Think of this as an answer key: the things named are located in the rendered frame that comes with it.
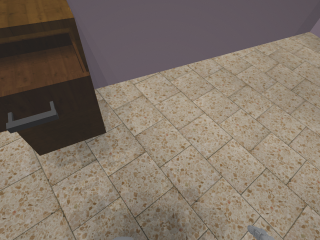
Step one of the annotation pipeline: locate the right robot hand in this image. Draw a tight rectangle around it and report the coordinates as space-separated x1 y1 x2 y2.
247 225 275 240

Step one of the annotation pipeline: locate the handle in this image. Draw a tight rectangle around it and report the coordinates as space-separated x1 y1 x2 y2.
6 101 59 133

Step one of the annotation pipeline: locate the drawer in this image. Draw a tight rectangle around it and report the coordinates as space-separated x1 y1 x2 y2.
0 31 98 133

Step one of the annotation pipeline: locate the cabinet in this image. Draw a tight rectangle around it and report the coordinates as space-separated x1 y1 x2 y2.
0 0 106 156

